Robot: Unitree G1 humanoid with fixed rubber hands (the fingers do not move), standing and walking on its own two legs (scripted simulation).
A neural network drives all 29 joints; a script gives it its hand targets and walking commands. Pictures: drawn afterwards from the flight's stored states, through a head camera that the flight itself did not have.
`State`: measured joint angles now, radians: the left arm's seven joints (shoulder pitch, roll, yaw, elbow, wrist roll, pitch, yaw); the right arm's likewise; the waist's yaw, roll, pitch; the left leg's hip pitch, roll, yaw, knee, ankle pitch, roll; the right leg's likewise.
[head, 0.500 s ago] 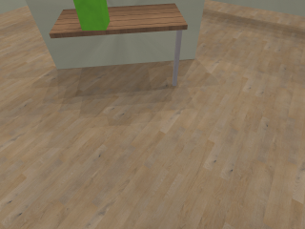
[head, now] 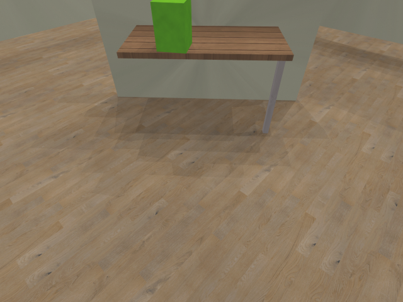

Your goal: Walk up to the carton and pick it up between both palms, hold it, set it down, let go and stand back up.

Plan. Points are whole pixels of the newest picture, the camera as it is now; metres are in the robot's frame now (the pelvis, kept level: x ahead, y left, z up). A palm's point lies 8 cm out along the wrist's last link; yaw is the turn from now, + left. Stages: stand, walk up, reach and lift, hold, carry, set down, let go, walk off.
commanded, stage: walk up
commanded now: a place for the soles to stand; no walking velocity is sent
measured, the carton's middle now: (173, 24) +1.60 +0.25 +0.01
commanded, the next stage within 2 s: none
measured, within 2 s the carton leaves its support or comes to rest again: neither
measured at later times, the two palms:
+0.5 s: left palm (152, 186) +0.45 +0.18 -0.06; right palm out of the picture +0.19 -0.20 -0.13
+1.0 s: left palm (98, 192) +0.47 +0.36 -0.13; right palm (235, 152) +0.61 -0.07 -0.08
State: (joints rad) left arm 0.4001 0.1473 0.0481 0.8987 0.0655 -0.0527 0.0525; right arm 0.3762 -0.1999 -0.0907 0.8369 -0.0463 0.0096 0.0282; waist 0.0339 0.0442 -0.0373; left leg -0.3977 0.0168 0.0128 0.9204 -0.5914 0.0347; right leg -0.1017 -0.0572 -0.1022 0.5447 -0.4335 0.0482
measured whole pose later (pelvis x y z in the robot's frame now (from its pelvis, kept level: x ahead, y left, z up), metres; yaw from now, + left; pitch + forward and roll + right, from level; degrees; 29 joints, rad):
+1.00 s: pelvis +0.42 +0.10 -0.02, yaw +10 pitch -1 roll +0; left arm 0.29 0.22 0.07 0.69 0.05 -0.02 -0.03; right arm 0.25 -0.09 -0.01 0.53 -0.06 -0.08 -0.02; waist 0.01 -0.05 -0.01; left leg -0.47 0.05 0.11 0.85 -0.37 0.04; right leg -0.47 -0.05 0.01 1.36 -0.50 0.02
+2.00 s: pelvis +0.77 +0.15 +0.00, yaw +7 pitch -1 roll +1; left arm 0.19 0.20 0.06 0.64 0.06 0.01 -0.03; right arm 0.37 -0.10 -0.04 0.61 -0.04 -0.11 -0.05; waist -0.04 -0.11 -0.01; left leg -0.31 0.04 0.18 0.68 -0.35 0.04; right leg -0.66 -0.08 -0.01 1.30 -0.35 0.04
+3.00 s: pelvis +1.07 +0.13 -0.01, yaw +6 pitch -1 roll +2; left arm 0.18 0.15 0.02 0.59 0.05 -0.02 -0.02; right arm 0.36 -0.15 -0.05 0.61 -0.05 -0.06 -0.02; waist -0.05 -0.04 0.02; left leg -0.29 0.09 0.14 0.71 -0.39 -0.03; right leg -0.46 -0.08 -0.07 0.74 -0.32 0.02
